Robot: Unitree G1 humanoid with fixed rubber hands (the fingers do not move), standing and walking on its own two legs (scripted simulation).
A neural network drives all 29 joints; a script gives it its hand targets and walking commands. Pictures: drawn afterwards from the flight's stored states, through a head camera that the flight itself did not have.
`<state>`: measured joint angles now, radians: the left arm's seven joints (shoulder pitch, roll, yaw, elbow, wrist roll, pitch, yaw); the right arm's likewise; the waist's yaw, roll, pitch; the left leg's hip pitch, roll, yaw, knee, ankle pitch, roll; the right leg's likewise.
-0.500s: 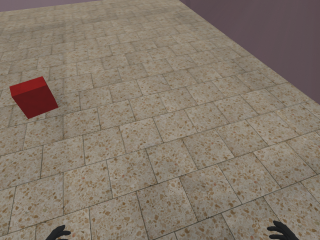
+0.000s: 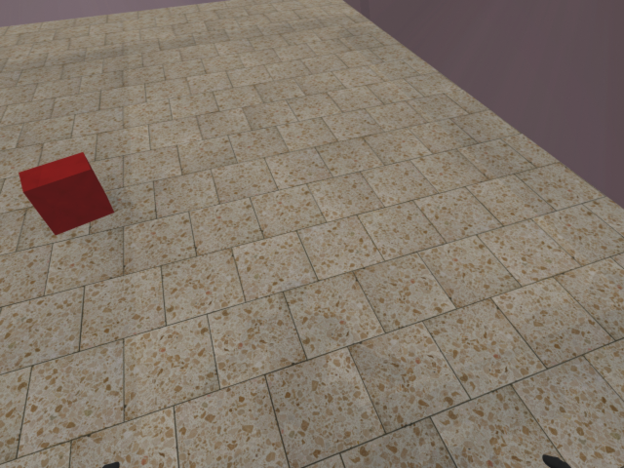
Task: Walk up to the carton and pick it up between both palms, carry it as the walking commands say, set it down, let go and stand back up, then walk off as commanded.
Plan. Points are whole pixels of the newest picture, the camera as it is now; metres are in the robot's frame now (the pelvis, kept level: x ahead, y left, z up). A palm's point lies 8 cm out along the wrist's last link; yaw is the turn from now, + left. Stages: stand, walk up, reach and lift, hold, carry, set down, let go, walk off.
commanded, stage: stand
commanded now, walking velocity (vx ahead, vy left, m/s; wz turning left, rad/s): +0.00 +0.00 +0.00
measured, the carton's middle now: (69, 193) +1.38 +1.13 -0.65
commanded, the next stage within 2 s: walk up in 0.64 s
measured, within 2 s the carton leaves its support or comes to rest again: neither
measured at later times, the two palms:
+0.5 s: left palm out of the picture +0.11 +0.31 -0.10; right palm out of the picture +0.11 -0.31 -0.10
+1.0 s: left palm out of the picture +0.10 +0.29 -0.11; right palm out of the picture +0.09 -0.31 -0.13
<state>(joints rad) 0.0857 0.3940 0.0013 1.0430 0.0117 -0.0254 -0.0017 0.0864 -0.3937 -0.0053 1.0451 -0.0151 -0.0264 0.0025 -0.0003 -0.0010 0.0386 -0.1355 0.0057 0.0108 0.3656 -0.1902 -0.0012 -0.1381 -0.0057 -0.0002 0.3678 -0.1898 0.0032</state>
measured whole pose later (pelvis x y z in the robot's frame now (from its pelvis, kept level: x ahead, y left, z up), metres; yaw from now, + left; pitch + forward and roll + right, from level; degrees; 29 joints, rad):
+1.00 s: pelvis +0.00 -0.02 -0.01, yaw +7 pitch +0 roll +0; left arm 0.07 0.34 0.04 0.93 0.00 0.02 0.03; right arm 0.17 -0.35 -0.07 0.97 -0.03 0.06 0.03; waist -0.04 0.02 0.08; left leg -0.28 -0.01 -0.10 0.52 -0.28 -0.01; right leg -0.26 -0.05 -0.06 0.51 -0.37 0.03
